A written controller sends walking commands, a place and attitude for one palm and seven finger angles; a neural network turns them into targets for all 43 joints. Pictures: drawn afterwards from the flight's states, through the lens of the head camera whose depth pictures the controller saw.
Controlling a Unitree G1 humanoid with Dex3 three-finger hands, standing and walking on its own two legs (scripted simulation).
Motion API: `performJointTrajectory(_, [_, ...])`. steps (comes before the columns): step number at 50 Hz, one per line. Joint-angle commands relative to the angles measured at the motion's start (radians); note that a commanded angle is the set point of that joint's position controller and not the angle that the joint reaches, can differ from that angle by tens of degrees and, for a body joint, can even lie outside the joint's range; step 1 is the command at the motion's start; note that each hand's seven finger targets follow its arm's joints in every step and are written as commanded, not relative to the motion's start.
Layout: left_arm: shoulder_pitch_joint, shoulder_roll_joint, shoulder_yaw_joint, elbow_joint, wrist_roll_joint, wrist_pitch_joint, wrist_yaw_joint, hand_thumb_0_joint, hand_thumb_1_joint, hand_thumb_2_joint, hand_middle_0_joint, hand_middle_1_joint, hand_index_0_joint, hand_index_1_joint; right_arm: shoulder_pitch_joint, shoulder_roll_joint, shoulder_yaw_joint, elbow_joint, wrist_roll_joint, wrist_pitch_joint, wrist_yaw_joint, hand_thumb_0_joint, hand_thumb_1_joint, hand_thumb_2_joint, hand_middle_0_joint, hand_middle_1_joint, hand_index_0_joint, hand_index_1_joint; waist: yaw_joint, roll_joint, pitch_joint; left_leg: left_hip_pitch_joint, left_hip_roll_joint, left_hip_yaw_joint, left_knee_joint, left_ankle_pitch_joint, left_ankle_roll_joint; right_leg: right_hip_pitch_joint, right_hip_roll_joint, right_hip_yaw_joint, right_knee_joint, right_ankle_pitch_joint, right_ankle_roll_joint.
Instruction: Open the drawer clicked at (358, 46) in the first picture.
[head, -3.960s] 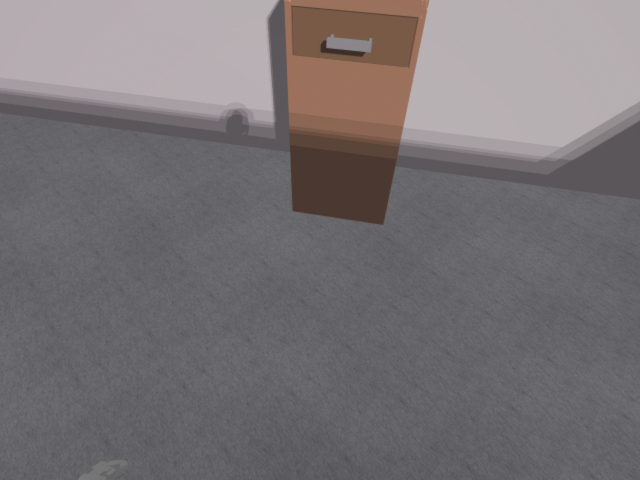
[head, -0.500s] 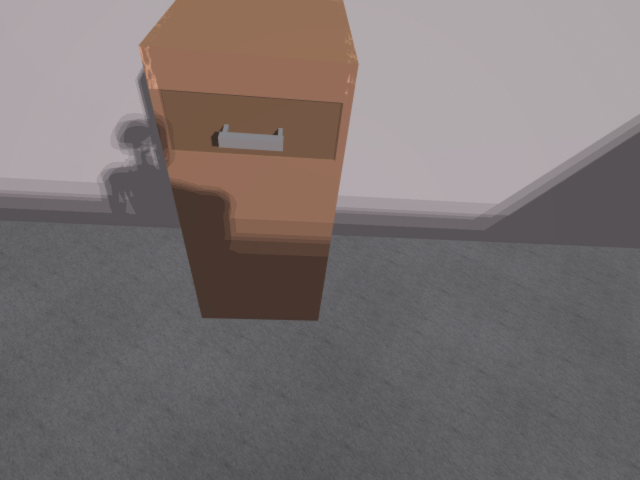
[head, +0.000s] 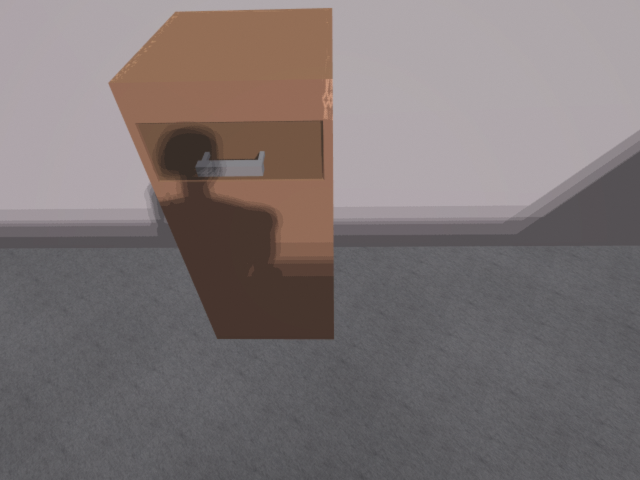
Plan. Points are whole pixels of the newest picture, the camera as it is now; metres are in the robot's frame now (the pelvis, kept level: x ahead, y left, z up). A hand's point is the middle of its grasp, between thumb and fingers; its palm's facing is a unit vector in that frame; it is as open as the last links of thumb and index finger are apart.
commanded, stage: take the last steps up to it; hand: left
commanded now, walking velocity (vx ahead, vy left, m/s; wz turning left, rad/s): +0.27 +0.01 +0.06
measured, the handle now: (232, 162) +0.71 +0.23 +0.01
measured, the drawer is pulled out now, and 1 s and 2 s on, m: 0.00 0.00 0.00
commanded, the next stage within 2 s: come to a stop and stand still in 0.36 s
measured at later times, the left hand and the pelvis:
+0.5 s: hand out of the picture +0.05 +0.18 -0.18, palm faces +0.11 -0.98 -0.13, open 7.4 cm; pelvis +0.15 +0.04 -0.01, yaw -1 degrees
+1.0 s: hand (237, 422) +0.24 +0.16 -0.15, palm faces +0.00 -0.96 -0.29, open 7.4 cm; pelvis +0.16 -0.03 +0.00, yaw -1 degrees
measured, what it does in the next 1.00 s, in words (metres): walks ahead: left foot, then right foot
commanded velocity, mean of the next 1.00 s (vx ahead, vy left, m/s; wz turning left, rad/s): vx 0.01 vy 0.02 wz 0.01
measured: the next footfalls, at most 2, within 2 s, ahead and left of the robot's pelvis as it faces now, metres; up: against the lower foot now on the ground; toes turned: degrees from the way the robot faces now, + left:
left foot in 0.40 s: +0.23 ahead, +0.13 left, +0.00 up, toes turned +9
right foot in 0.84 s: +0.22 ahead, -0.12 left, +0.00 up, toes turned -6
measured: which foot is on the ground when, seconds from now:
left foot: up 0.00-0.38, down 0.40-0.86, up 0.88-1.00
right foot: down 0.00-0.40, up 0.42-0.82, down 0.84-1.00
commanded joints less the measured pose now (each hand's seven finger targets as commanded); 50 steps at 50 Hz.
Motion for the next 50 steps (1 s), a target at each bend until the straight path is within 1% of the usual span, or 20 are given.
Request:
performJointTrajectory(1, [0.128,0.073,-0.003,0.009,-0.006,-0.013,0.012,0.000,0.900,0.900,-0.200,-0.300,-0.200,-0.300,-0.029,-0.016,-0.005,-0.073,0.000,-0.027,0.009,0.000,-0.900,-0.900,0.200,0.300,0.200,0.300,-0.007,-0.099,0.152,-0.202,0.062,-0.022,0.080,0.161,-0.019,-0.026,-0.252,0.242,-0.384,-0.064,-0.046])
performJointTrajectory(9, [0.218,0.081,-0.010,0.050,-0.002,-0.034,0.013,0.000,0.900,0.900,-0.200,-0.300,-0.200,-0.300,-0.205,-0.033,-0.003,-0.151,0.007,-0.030,0.016,0.000,-0.900,-0.900,0.200,0.300,0.200,0.300,0.019,-0.093,0.152,-0.275,0.068,0.000,-0.143,0.205,-0.041,0.117,-0.255,0.189,-0.357,0.242,-0.099])
performJointTrajectory(15, [0.246,0.100,-0.005,0.076,0.002,-0.018,0.016,0.000,0.900,0.900,-0.200,-0.300,-0.200,-0.300,-0.291,-0.017,0.015,-0.184,0.012,-0.050,0.016,0.000,-0.900,-0.900,0.200,0.300,0.200,0.300,0.045,-0.126,0.118,-0.118,0.012,0.050,-0.366,0.146,-0.005,0.172,-0.251,0.153,-0.253,0.474,-0.091])
performJointTrajectory(17, [0.241,0.098,-0.003,0.080,-0.001,-0.010,0.017,0.000,0.900,0.900,-0.200,-0.300,-0.200,-0.300,-0.234,-0.031,0.014,-0.166,0.009,-0.057,0.006,0.000,-0.900,-0.900,0.200,0.300,0.200,0.300,0.018,-0.123,0.085,0.020,-0.021,0.077,-0.462,0.165,0.010,0.158,-0.226,0.128,-0.146,0.563,-0.071])
performJointTrajectory(18, [0.221,0.096,-0.003,0.076,-0.005,-0.009,0.018,0.000,0.900,0.900,-0.200,-0.300,-0.200,-0.300,-0.133,-0.050,0.012,-0.135,0.006,-0.064,-0.002,0.000,-0.900,-0.900,0.200,0.300,0.200,0.300,-0.029,-0.100,0.034,0.162,-0.037,0.081,-0.544,0.234,0.019,0.126,-0.192,0.093,-0.020,0.593,-0.047])
performJointTrajectory(19, [0.224,0.078,-0.007,0.067,-0.011,-0.008,0.015,0.000,0.900,0.900,-0.200,-0.300,-0.200,-0.300,-0.016,-0.104,0.000,-0.104,0.001,-0.072,-0.013,0.000,-0.900,-0.900,0.200,0.300,0.200,0.300,-0.069,-0.025,-0.055,0.383,0.033,0.011,-0.571,0.391,0.049,0.017,-0.139,0.059,0.161,0.481,-0.008])
performJointTrajectory(20, [0.255,0.031,-0.014,0.052,-0.021,-0.007,0.011,0.000,0.900,0.900,-0.200,-0.300,-0.200,-0.300,0.082,-0.203,-0.020,-0.085,-0.003,-0.078,-0.025,0.000,-0.900,-0.900,0.200,0.300,0.200,0.300,-0.086,0.182,-0.165,0.599,0.274,-0.270,-0.582,0.618,0.147,-0.209,-0.024,-0.011,0.402,0.020,0.040])
performJointTrajectory(21, [0.224,0.034,-0.018,0.030,-0.016,-0.007,0.012,0.000,0.900,0.900,-0.200,-0.300,-0.200,-0.300,0.130,-0.231,-0.019,-0.070,0.013,-0.065,-0.031,0.000,-0.900,-0.900,0.200,0.300,0.200,0.300,-0.091,0.195,-0.186,0.602,0.383,-0.384,-0.664,0.711,0.228,-0.295,0.010,0.050,0.610,-0.349,0.041])
performJointTrajectory(22, [0.169,0.049,-0.013,0.011,-0.013,0.003,0.014,0.000,0.900,0.900,-0.200,-0.300,-0.200,-0.300,0.081,-0.218,-0.017,-0.084,0.017,-0.058,-0.036,0.000,-0.900,-0.900,0.200,0.300,0.200,0.300,-0.078,0.085,-0.081,0.486,0.385,-0.350,-0.697,0.622,0.243,-0.330,-0.034,0.096,0.687,-0.331,0.032])
performJointTrajectory(25, [0.130,0.009,-0.010,0.038,-0.012,0.028,0.012,0.000,0.900,0.900,-0.200,-0.300,-0.200,-0.300,-0.110,-0.082,0.026,-0.116,0.015,-0.071,-0.044,0.000,-0.900,-0.900,0.200,0.300,0.200,0.300,0.001,0.010,0.038,0.204,0.276,-0.154,-0.755,0.745,0.162,-0.233,-0.102,0.158,0.593,-0.160,0.069])
performJointTrajectory(28, [0.182,-0.003,-0.012,0.045,-0.013,0.066,0.021,0.000,0.900,0.900,-0.200,-0.300,-0.200,-0.300,-0.155,-0.077,0.024,-0.132,0.015,-0.070,-0.053,0.000,-0.900,-0.900,0.200,0.300,0.200,0.300,0.036,0.027,-0.013,0.160,0.232,-0.047,-0.741,0.879,0.127,-0.110,-0.079,0.143,0.430,-0.084,0.098])
performJointTrajectory(38, [-0.007,0.095,0.012,-0.092,-0.007,0.105,0.020,0.000,0.900,0.900,-0.200,-0.300,-0.200,-0.300,-0.168,-0.173,-0.017,-0.146,0.001,-0.008,-0.046,0.000,-0.900,-0.900,0.200,0.300,0.200,0.300,0.005,0.175,0.024,0.192,0.243,-0.084,-0.681,0.724,0.140,-0.115,-0.033,0.111,0.237,-0.125,0.075])
performJointTrajectory(40, [0.023,0.107,0.013,-0.091,-0.009,0.091,0.020,0.000,0.900,0.900,-0.200,-0.300,-0.200,-0.300,-0.182,-0.180,-0.021,-0.148,0.005,-0.002,-0.038,0.000,-0.900,-0.900,0.200,0.300,0.200,0.300,0.030,0.149,-0.016,0.192,0.207,-0.059,-0.615,0.604,0.095,-0.027,-0.031,0.100,0.060,0.016,0.075])
performJointTrajectory(41, [0.026,0.128,0.015,-0.090,-0.005,0.081,0.021,0.000,0.900,0.900,-0.200,-0.300,-0.200,-0.300,-0.166,-0.165,-0.020,-0.147,0.010,0.000,-0.032,0.000,-0.900,-0.900,0.200,0.300,0.200,0.300,0.031,0.078,-0.033,0.172,0.156,-0.035,-0.559,0.491,0.052,0.035,-0.038,0.105,-0.061,0.149,0.078])
performJointTrajectory(42, [0.013,0.183,0.019,-0.097,0.002,0.067,0.026,0.000,0.900,0.900,-0.200,-0.300,-0.200,-0.300,-0.133,-0.119,-0.015,-0.149,0.019,0.000,-0.025,0.000,-0.900,-0.900,0.200,0.300,0.200,0.300,0.017,-0.103,-0.050,0.117,0.070,0.021,-0.450,0.293,-0.007,0.079,-0.146,0.236,-0.126,0.356,0.050])
performJointTrajectory(43, [-0.005,0.248,0.026,-0.106,0.004,0.058,0.028,0.000,0.900,0.900,-0.200,-0.300,-0.200,-0.300,-0.121,-0.067,-0.003,-0.168,0.023,0.005,-0.021,0.000,-0.900,-0.900,0.200,0.300,0.200,0.300,0.006,-0.285,-0.038,0.012,-0.029,0.063,-0.352,-0.084,-0.045,0.093,-0.317,0.384,-0.143,0.637,-0.029])
performJointTrajectory(44, [0.011,0.259,0.024,-0.113,-0.001,0.059,0.025,0.000,0.900,0.900,-0.200,-0.300,-0.200,-0.300,-0.137,-0.092,-0.010,-0.175,0.022,0.019,-0.024,0.000,-0.900,-0.900,0.200,0.300,0.200,0.300,0.034,-0.232,-0.059,0.034,-0.036,-0.009,-0.221,-0.208,-0.040,0.044,-0.382,0.377,-0.158,0.697,-0.107])
performJointTrajectory(45, [-0.015,0.244,0.026,-0.113,-0.001,0.059,0.029,0.000,0.900,0.900,-0.200,-0.300,-0.200,-0.300,-0.155,-0.088,-0.010,-0.170,0.018,0.034,-0.027,0.000,-0.900,-0.900,0.200,0.300,0.200,0.300,0.025,-0.231,-0.055,0.013,-0.032,-0.063,-0.123,-0.205,-0.039,0.027,-0.353,0.371,-0.160,0.685,-0.120])
performJointTrajectory(47, [-0.084,0.218,0.026,-0.128,-0.006,0.064,0.036,0.000,0.900,0.900,-0.200,-0.300,-0.200,-0.300,-0.124,-0.105,-0.013,-0.149,0.016,0.042,-0.026,0.000,-0.900,-0.900,0.200,0.300,0.200,0.300,0.002,-0.206,-0.029,-0.040,-0.031,-0.086,0.003,-0.120,-0.046,0.037,-0.320,0.333,-0.152,0.612,-0.120])
performJointTrajectory(50, [-0.073,0.215,0.029,-0.137,-0.010,0.057,0.033,0.000,0.900,0.900,-0.200,-0.300,-0.200,-0.300,-0.116,-0.120,-0.017,-0.136,0.014,0.043,-0.014,0.000,-0.900,-0.900,0.200,0.300,0.200,0.300,0.013,-0.160,-0.018,-0.094,-0.038,-0.095,0.072,-0.016,-0.065,0.072,-0.285,0.296,-0.164,0.516,-0.092])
